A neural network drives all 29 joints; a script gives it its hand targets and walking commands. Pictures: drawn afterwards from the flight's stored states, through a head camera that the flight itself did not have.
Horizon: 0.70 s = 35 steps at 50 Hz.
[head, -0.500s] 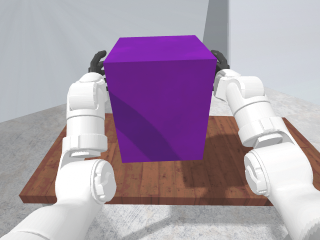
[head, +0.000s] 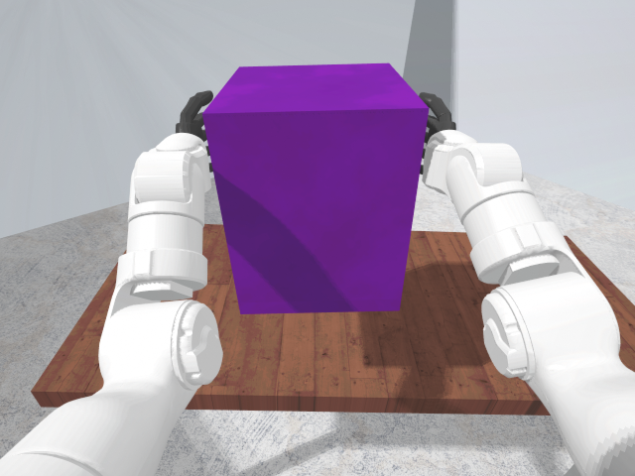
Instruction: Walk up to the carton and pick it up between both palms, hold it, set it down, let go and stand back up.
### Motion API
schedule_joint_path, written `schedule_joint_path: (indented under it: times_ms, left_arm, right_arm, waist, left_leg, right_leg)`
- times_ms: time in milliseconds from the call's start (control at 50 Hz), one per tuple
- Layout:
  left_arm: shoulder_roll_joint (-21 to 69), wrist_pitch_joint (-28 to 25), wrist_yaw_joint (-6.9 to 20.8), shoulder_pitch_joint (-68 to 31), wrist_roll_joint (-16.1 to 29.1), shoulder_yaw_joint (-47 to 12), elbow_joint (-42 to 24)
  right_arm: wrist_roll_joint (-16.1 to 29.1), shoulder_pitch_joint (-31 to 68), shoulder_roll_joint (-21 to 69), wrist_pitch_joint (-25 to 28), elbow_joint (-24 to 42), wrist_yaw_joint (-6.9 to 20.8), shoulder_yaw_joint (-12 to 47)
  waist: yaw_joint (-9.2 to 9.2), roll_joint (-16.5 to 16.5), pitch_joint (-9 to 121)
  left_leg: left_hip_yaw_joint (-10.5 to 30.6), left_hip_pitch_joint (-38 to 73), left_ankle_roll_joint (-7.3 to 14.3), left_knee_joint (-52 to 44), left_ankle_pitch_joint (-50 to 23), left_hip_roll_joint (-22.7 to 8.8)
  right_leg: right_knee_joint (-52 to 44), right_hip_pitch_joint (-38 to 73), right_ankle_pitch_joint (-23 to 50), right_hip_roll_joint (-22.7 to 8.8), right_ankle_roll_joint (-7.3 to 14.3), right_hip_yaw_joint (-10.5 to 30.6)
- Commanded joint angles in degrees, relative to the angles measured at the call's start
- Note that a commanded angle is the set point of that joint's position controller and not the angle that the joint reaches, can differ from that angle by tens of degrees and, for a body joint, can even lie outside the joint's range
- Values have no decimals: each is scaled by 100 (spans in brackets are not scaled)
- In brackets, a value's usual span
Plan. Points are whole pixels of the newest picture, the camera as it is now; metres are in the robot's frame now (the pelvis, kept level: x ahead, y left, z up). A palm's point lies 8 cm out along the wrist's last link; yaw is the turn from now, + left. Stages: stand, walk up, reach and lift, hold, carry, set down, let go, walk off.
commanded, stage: hold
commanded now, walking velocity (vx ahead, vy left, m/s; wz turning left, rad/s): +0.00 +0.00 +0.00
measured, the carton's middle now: (316, 185) +0.39 +0.01 +0.25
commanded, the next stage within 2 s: none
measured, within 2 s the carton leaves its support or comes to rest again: neither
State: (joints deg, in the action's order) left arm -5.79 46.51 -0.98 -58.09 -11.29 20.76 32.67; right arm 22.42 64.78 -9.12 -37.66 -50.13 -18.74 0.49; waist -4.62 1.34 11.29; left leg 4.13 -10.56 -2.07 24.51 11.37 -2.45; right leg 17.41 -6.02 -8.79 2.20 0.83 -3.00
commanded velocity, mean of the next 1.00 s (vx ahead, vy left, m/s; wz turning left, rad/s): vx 0.00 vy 0.00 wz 0.00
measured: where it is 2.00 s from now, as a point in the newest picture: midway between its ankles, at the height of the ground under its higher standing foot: outside the picture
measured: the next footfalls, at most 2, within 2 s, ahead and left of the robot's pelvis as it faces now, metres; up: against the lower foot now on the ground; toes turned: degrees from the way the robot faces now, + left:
none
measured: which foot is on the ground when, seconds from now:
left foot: down 0.00-1.00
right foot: down 0.00-1.00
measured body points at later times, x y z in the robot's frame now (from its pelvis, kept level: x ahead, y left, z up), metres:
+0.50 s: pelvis +0.01 +0.00 +0.00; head -0.10 +0.03 +0.44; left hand +0.38 +0.15 +0.29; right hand +0.37 -0.14 +0.30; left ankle +0.02 +0.14 -0.75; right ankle +0.01 -0.11 -0.75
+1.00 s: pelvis -0.01 +0.00 +0.00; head -0.11 +0.03 +0.44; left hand +0.38 +0.16 +0.30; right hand +0.37 -0.13 +0.31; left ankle +0.02 +0.14 -0.75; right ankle +0.01 -0.11 -0.75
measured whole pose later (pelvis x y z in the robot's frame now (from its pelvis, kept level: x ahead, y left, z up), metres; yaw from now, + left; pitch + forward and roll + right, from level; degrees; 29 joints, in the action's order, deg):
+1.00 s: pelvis -0.01 +0.00 +0.00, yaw +0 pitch -3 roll -2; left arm -5.8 47.0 -1.4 -59.7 -11.9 22.0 32.7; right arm 20.4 65.7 -8.0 -37.4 -50.5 -18.1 -2.9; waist -4.2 1.6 10.6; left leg 4.4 -11.0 -2.2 24.4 10.3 -2.5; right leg 17.9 -6.7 -8.1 2.3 1.1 -3.1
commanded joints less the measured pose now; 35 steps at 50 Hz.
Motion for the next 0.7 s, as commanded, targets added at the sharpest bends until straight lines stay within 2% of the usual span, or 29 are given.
schedule_joint_path:
  times_ms: [0, 20, 60, 100, 120, 140, 200, 220, 240, 260, 280, 300, 320, 340, 360, 380, 400, 420, 440, 460, 500, 520, 540, 580, 600, 620, 640, 660, 680]
  left_arm:
    - [3991, -133, 662, -4081, 1056, -2435, -1414]
    - [3905, -123, 654, -4220, 1037, -2311, -1635]
    - [3947, -83, 649, -4112, 1130, -2515, -1964]
    - [3943, -53, 635, -4264, 1054, -2482, -2006]
    - [3991, 12, 644, -3944, 1079, -2498, -1893]
    - [3989, 22, 645, -3855, 1071, -2515, -1780]
    - [4086, 29, 600, -4077, 1010, -2551, -1991]
    - [4135, 46, 575, -4066, 1090, -2693, -2094]
    - [4052, 94, 574, -3925, 886, -2479, -1830]
    - [3978, 57, 589, -4149, 943, -2459, -2026]
    - [4010, 119, 602, -3905, 939, -2560, -1838]
    - [3923, 124, 600, -3917, 819, -2361, -1743]
    - [3927, 74, 611, -4170, 872, -2342, -1920]
    - [3941, 80, 627, -3973, 952, -2489, -1809]
    - [4081, 90, 625, -4010, 1075, -2669, -1897]
    - [3936, 103, 613, -3926, 963, -2485, -1627]
    - [3827, 68, 605, -4026, 917, -2384, -1653]
    - [3830, 88, 604, -3882, 898, -2484, -1942]
    - [3903, 62, 590, -4054, 883, -2436, -1972]
    - [3731, 84, 580, -3963, 813, -2358, -1810]
    - [3937, 71, 611, -4214, 919, -2407, -1602]
    - [3860, 53, 612, -4340, 827, -2340, -1483]
    - [3683, 40, 645, -4240, 757, -2150, -1476]
    - [3925, 1, 667, -4516, 864, -2309, -1431]
    - [3848, -54, 633, -4660, 948, -2242, -1569]
    - [3768, -57, 649, -4579, 883, -2177, -1176]
    - [3741, -83, 671, -4522, 839, -2101, -906]
    - [3797, -105, 671, -4462, 908, -2131, -884]
    - [3705, -140, 675, -4589, 931, -2141, -984]
  right_arm:
    - [1450, 4830, 3499, 329, 2899, 713, 1275]
    - [1556, 4838, 3667, 258, 2919, 703, 1366]
    - [1515, 4638, 3758, 205, 3080, 653, 1358]
    - [1411, 4587, 3627, 172, 2779, 661, 1243]
    - [1474, 4670, 3596, 183, 3146, 677, 1322]
    - [1432, 4770, 3687, 176, 3226, 689, 1286]
    - [1440, 4619, 3739, 148, 2959, 771, 1288]
    - [1490, 4735, 3700, 157, 3247, 763, 1396]
    - [1455, 4641, 3632, 151, 3117, 786, 1280]
    - [1421, 4564, 3722, 123, 2939, 788, 1263]
    - [1417, 4655, 3580, 142, 3006, 808, 1260]
    - [1294, 4552, 3669, 96, 2874, 816, 1207]
    - [1325, 4533, 3730, 118, 2719, 837, 1160]
    - [1343, 4684, 3709, 143, 2950, 831, 1229]
    - [1366, 4706, 3725, 164, 3106, 835, 1247]
    - [1375, 4936, 3664, 143, 3121, 830, 1262]
    - [1395, 4787, 3805, 106, 2904, 832, 1300]
    - [1408, 4560, 3898, 123, 3044, 807, 1429]
    - [1447, 4756, 3904, 137, 3111, 825, 1448]
    - [1344, 4610, 3799, 99, 2769, 826, 1334]
    - [1222, 5093, 3760, 202, 3011, 840, 1144]
    - [1108, 4778, 3791, 139, 2563, 850, 1005]
    - [1097, 4751, 3827, 158, 2434, 883, 968]
    - [951, 4852, 3802, 228, 2271, 925, 740]
    - [955, 4980, 3887, 235, 2353, 948, 759]
    - [847, 4915, 3814, 214, 1997, 942, 648]
    - [831, 5153, 3701, 266, 2090, 968, 650]
    - [812, 5336, 3792, 292, 2363, 957, 729]
    - [798, 5232, 3839, 275, 2276, 938, 661]
  waist:
    - [-104, -735, 2230]
    - [-17, -609, 2200]
    - [-165, -695, 2236]
    - [-212, -693, 1937]
    - [-181, -511, 1937]
    - [-182, -380, 1762]
    - [-111, -574, 1551]
    - [-136, -530, 1727]
    - [-89, -594, 1504]
    - [-104, -454, 1392]
    - [-101, -530, 1401]
    - [-36, -514, 1212]
    - [-50, -502, 1314]
    - [-31, -469, 1462]
    - [-156, -562, 1762]
    - [-45, -432, 1574]
    - [18, -312, 1546]
    - [30, -404, 1859]
    - [120, -466, 1943]
    - [85, -522, 1641]
    - [14, -630, 1801]
    - [-74, -598, 1358]
    - [29, -470, 1440]
    - [-86, -645, 1281]
    - [0, -595, 1548]
    - [-63, -523, 1270]
    - [-17, -604, 1369]
    - [6, -397, 1514]
    - [-30, -484, 1572]
  left_leg:
    - [-82, 992, -362, -46, -2413, 534]
    - [-145, 1062, -305, -48, -2543, 593]
    - [-112, 1151, -335, 19, -2665, 594]
    - [-77, 1113, -365, -109, -2385, 529]
    - [-99, 1070, -359, -99, -2493, 509]
    - [-87, 1066, -311, -140, -2206, 516]
    - [-46, 885, -353, -238, -2065, 465]
    - [-27, 931, -352, -204, -2188, 457]
    - [-91, 991, -320, -219, -2130, 473]
    - [-57, 885, -295, -259, -1925, 452]
    - [-72, 849, -341, -228, -1947, 434]
    - [-128, 842, -254, -325, -1664, 455]
    - [-115, 838, -258, -336, -1564, 453]
    - [-137, 779, -263, -329, -1537, 456]
    - [-112, 843, -293, -269, -1763, 449]
    - [-111, 757, -227, -294, -1573, 493]
    - [-140, 796, -171, -286, -1566, 526]
    - [-166, 912, -178, -193, -1964, 560]
    - [-150, 937, -182, -199, -1918, 553]
    - [-201, 925, -194, -215, -1770, 574]
    - [-210, 702, -189, -315, -1267, 546]
    - [-208, 587, -190, -343, -991, 543]
    - [-231, 596, -91, -402, -730, 537]
    - [-224, 378, -187, -487, -556, 501]
    - [-254, 335, -111, -519, -434, 497]
    - [-213, 258, -89, -561, -120, 519]
    - [-267, 216, -81, -579, -107, 491]
    - [-245, 182, -17, -576, -125, 495]
    - [-244, 171, -52, -548, -183, 503]
  right_leg:
    - [-1, 1092, 1952, 415, -353, 255]
    - [-63, 1075, 2027, 422, -405, 246]
    - [-26, 1149, 2367, 386, -423, 264]
    - [-48, 948, 1926, 402, -408, 204]
    - [-79, 1032, 1993, 420, -389, 191]
    - [-123, 835, 1838, 395, -432, 181]
    - [-95, 844, 1572, 426, -338, 224]
    - [-75, 942, 1688, 448, -332, 236]
    - [-125, 834, 1640, 395, -320, 244]
    - [-144, 786, 1469, 393, -336, 266]
    - [-104, 894, 1519, 401, -289, 269]
    - [-198, 705, 1252, 383, -292, 261]
    - [-206, 719, 1182, 368, -281, 289]
    - [-184, 788, 1202, 372, -283, 271]
    - [-98, 889, 1545, 379, -301, 255]
    - [-184, 829, 1253, 390, -285, 266]
    - [-181, 801, 1331, 367, -338, 281]
    - [-122, 1026, 1736, 383, -340, 298]
    - [-118, 955, 1600, 391, -354, 302]
    - [-201, 833, 1441, 357, -335, 286]
    - [-208, 758, 957, 322, -313, 288]
    - [-222, 548, 804, 292, -321, 271]
    - [-263, 558, 590, 255, -348, 280]
    - [-235, 495, 432, 270, -278, 279]
    - [-237, 593, 384, 248, -288, 290]
    - [-311, 452, 140, 211, -307, 299]
    - [-322, 496, 38, 201, -295, 299]
    - [-299, 502, 110, 233, -323, 286]
    - [-252, 587, 187, 221, -320, 328]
